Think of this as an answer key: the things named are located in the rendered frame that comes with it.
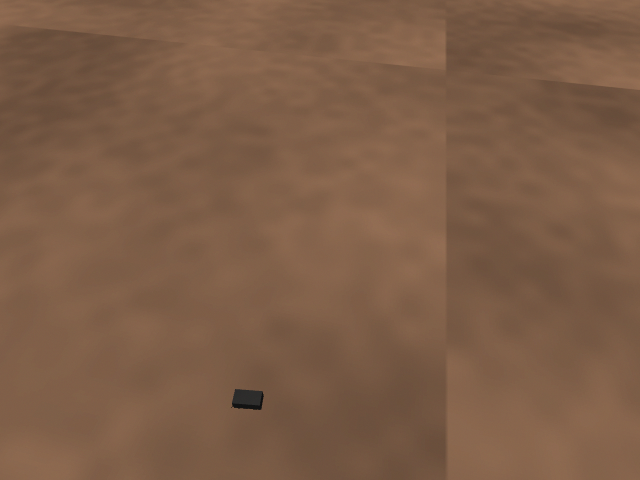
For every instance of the small box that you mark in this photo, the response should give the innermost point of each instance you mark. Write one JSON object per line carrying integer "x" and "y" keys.
{"x": 248, "y": 399}

